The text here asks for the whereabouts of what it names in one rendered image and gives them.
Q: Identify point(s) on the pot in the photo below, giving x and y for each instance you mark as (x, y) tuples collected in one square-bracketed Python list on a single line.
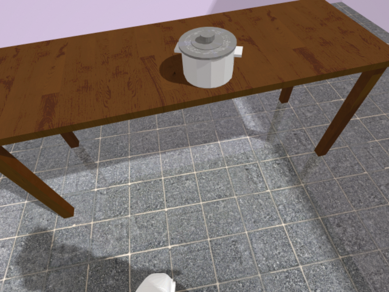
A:
[(209, 73)]

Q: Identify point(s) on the knob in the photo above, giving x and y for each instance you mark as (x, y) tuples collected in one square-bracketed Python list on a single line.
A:
[(207, 36)]

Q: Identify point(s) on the lid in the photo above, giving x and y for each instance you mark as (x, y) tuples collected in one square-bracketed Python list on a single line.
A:
[(223, 44)]

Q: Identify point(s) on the table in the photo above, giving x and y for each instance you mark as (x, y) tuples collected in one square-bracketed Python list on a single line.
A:
[(68, 84)]

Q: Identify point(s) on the robot left thigh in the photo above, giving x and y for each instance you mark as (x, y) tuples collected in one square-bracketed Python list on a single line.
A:
[(157, 282)]

